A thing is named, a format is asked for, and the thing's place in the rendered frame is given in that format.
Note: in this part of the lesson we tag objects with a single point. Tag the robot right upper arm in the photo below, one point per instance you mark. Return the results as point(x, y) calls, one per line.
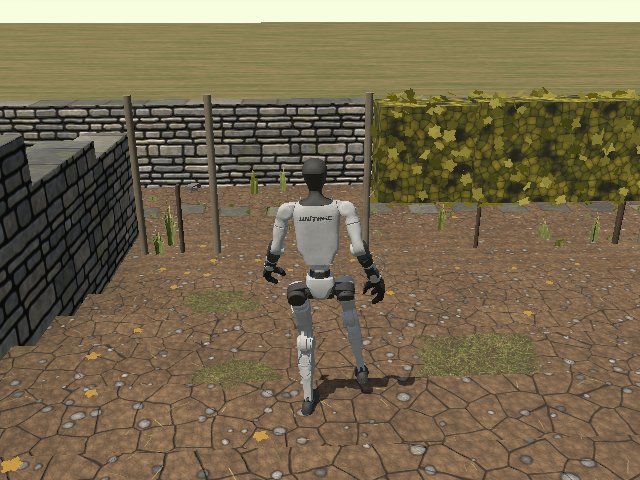
point(348, 210)

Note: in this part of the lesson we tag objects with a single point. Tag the right robot forearm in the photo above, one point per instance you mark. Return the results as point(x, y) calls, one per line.
point(368, 265)

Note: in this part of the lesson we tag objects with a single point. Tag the robot right hand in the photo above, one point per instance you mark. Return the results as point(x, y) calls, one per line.
point(379, 288)

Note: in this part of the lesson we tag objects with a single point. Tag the robot left thigh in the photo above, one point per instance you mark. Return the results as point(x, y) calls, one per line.
point(301, 309)

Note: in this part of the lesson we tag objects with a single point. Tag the robot left hand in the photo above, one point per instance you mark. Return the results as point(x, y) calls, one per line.
point(269, 278)

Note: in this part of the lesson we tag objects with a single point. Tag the robot right foot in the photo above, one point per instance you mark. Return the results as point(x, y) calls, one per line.
point(362, 376)

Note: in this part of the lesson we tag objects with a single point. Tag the left robot forearm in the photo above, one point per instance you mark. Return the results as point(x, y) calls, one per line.
point(271, 259)

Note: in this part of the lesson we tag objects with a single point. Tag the robot left upper arm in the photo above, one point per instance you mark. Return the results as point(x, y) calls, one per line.
point(285, 213)

